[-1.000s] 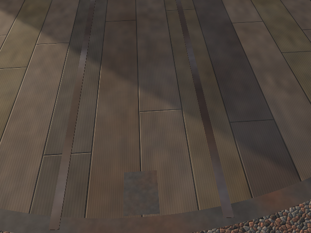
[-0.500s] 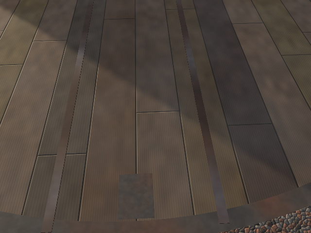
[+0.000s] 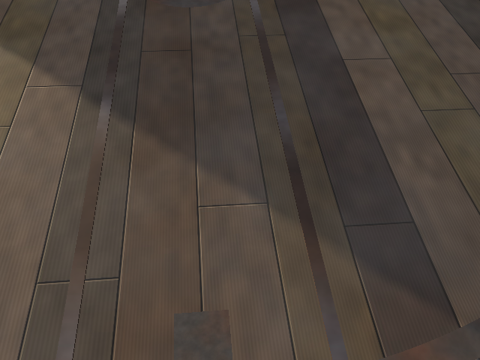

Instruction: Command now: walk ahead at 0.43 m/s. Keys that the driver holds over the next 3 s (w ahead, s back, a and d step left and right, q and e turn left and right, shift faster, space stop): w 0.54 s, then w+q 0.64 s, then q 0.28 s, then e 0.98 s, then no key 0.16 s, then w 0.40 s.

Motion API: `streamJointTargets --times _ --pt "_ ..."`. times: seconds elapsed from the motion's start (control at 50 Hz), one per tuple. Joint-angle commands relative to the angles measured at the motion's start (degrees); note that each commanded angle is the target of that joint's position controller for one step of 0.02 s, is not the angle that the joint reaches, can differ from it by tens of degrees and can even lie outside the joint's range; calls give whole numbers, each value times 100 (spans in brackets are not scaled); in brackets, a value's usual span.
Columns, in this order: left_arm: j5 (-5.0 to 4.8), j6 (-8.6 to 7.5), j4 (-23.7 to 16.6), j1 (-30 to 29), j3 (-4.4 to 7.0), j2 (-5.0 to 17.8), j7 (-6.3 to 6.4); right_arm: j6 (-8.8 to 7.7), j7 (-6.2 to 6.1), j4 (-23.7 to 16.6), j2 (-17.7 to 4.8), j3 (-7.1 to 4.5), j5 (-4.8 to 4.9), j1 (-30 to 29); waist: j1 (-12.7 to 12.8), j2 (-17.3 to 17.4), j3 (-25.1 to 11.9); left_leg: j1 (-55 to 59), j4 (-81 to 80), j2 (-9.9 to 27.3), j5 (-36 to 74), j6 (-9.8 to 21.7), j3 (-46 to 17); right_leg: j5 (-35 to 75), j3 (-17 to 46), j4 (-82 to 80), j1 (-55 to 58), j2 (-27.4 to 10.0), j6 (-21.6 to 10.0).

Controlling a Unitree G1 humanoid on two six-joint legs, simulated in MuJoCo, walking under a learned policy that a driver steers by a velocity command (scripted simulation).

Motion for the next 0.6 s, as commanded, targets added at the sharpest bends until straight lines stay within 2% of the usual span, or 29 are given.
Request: streamJointTargets --times 0.02,0.08,0.14,0.2,0.24,0.26,0.28,0.3,0.32,0.34,0.36,0.38,0.4,0.42,0.46,0.5,0.54,0.6 --pt "52 16 -461 -612 2 111 -31 -7 -122 -242 -857 -89 -24 145 42 443 668 204 -1089 1439 1829 766 -1145 583 55 -956 -1152 -197 183" --pt "26 9 -730 -1360 -86 23 -90 21 -186 -321 -970 -116 -19 238 -117 545 811 -94 -1299 1314 1711 707 -806 1253 -161 -2169 -720 13 245" --pt "-7 -6 -903 -1818 -123 88 -178 36 -191 -257 -972 -154 48 529 -204 569 967 142 -1329 1451 1711 715 -669 1461 -228 -2754 -549 131 153" --pt "-21 -59 -1056 -1974 -112 219 -281 86 -196 -249 -1022 -216 86 526 -60 614 932 757 -973 1677 2413 617 -557 1199 -183 -3150 -434 195 -86" --pt "-10 -79 -984 -1454 15 504 -293 131 -198 -319 -1191 -283 65 356 324 846 424 1014 -216 1725 4347 492 -452 864 -359 -3161 503 499 -279" --pt "-14 -71 -765 -645 140 720 -268 179 -197 -354 -1210 -292 45 240 766 929 -71 900 727 1580 5240 381 -288 783 -494 -3148 1536 714 -424" --pt "-18 -41 -460 405 277 986 -219 200 -190 -435 -1143 -255 19 145 1235 903 -677 91 2042 1333 4958 192 -160 805 -265 -3048 3106 557 -619" --pt "102 -3 -260 1347 387 1451 -149 170 -157 -578 -752 -144 -46 401 1244 -145 -1563 -1692 4153 728 2590 -30 -5 59 1676 -3139 5053 -801 -1125" --pt "175 -13 -198 1453 315 1467 -196 -4 -85 -546 -77 43 74 907 855 -1384 -2372 -3091 5737 -214 -1624 -187 -832 -1057 4486 -4358 5954 -1825 -1819" --pt "104 -49 -220 1057 187 985 -213 -145 -59 -665 -679 -116 244 246 932 -910 -1641 -3711 6304 122 -1511 -53 -1261 -1358 4247 -4721 5414 -1534 -1469" --pt "67 -86 -328 485 104 722 -208 -215 -70 -851 -922 -178 324 -283 789 -610 -790 -3941 6248 430 -975 47 -1015 -877 3215 -4792 4458 -1364 -1213" --pt "112 -130 -420 5 48 579 -227 -230 -134 -893 -943 -202 268 -516 559 -14 -455 -3600 5912 744 -403 78 -919 -182 2513 -4931 3486 -1180 -1076" --pt "185 -170 -430 -227 0 408 -261 -171 -183 -882 -914 -266 174 -537 344 47 -220 -3251 5598 935 -116 91 -885 350 1966 -5058 2761 -964 -985" --pt "235 -188 -380 -276 -44 279 -280 -76 -189 -858 -794 -274 153 -332 148 -104 -215 -2913 5411 1069 36 115 -937 449 1633 -5205 2386 -814 -956" --pt "211 -191 -259 -87 -48 331 -248 57 -205 -882 -605 -271 150 -263 48 -218 -44 -2829 5012 1157 66 73 -864 513 1290 -5475 1997 -710 -1039" --pt "213 -192 -188 135 -17 557 -148 113 -222 -1076 -706 -304 101 -717 73 -154 208 -3259 4499 1219 489 -63 -808 599 1101 -5692 1918 -703 -1095" --pt "205 -168 -131 412 1 668 -52 110 -212 -1265 -768 -324 38 -1236 201 -66 344 -3758 3789 1231 1118 -195 -783 808 995 -5758 2160 -703 -1072" --pt "202 -137 -110 617 2 715 34 71 -117 -1381 -672 -287 69 -1665 331 -116 349 -3737 2736 1075 2101 -207 -643 1170 406 -5757 2421 -540 -835"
